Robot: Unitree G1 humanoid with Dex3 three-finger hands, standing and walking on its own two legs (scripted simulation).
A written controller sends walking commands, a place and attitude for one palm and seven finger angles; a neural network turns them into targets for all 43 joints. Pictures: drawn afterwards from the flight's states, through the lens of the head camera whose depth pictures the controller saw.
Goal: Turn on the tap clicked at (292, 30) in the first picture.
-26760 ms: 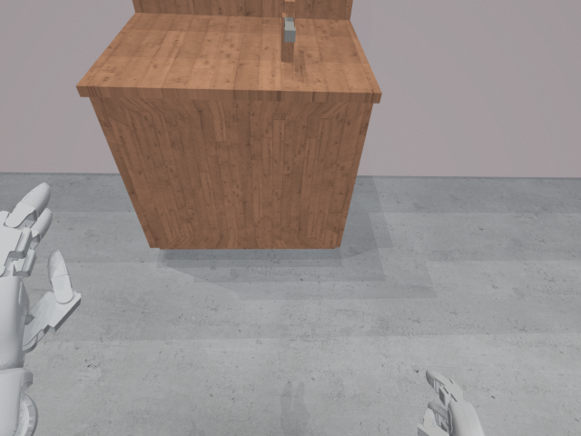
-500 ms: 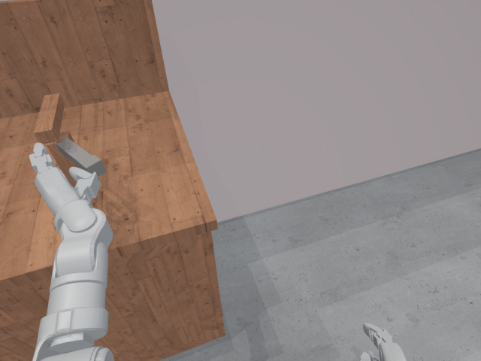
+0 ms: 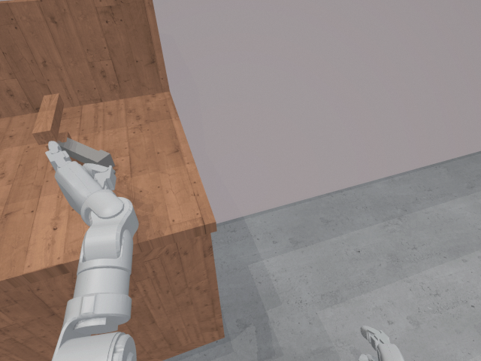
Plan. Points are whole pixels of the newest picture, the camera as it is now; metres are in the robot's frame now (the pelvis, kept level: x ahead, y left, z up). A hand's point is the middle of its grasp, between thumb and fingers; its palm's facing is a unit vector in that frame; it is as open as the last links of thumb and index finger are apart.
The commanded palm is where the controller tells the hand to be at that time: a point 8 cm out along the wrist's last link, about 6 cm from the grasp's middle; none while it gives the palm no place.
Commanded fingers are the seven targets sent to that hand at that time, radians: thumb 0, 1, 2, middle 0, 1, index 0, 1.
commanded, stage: push the lever round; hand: left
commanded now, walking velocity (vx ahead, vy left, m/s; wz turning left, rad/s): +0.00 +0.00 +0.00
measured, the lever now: (101, 161) +0.40 +0.28 +0.15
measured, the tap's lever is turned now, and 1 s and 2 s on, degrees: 41 56 58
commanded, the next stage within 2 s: none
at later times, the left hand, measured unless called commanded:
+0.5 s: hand (121, 164) +0.39 +0.24 +0.15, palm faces +0.86 -0.51 -0.08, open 7.9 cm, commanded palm +0.35 +0.25 +0.15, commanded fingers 0.00 0.90 0.90 -0.15 -0.15 -0.15 -0.15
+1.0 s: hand (129, 159) +0.40 +0.24 +0.15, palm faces +0.89 -0.43 -0.13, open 8.3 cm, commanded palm +0.38 +0.24 +0.15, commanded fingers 0.00 0.90 0.90 -0.15 -0.15 -0.15 -0.15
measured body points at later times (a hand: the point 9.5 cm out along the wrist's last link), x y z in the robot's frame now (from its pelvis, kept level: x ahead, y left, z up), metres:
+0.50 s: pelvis +0.00 -0.01 +0.00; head -0.02 -0.03 +0.44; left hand +0.34 +0.26 +0.16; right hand +0.15 -0.25 -0.12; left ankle +0.05 +0.11 -0.73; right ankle -0.05 -0.07 -0.73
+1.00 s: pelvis -0.01 -0.03 -0.01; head -0.02 -0.05 +0.44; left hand +0.35 +0.25 +0.16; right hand +0.09 -0.28 -0.15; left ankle +0.05 +0.11 -0.73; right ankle -0.05 -0.07 -0.73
